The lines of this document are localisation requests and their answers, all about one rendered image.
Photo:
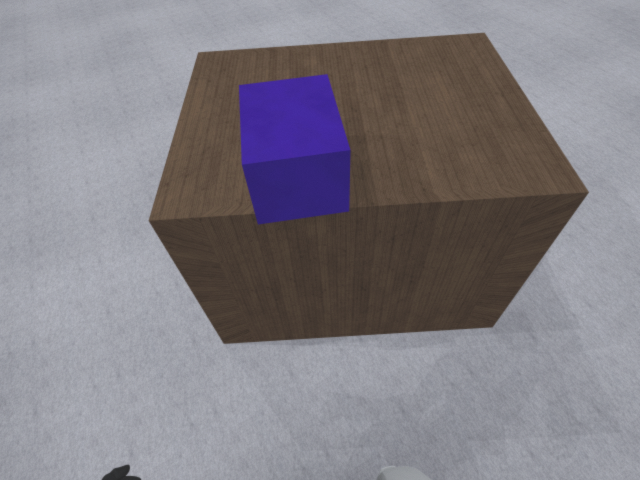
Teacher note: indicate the carton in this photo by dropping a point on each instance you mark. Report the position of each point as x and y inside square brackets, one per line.
[295, 153]

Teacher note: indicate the pedestal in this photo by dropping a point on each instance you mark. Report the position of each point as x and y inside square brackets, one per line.
[457, 191]

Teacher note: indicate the robot right shin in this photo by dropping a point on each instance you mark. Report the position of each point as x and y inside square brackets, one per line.
[385, 468]

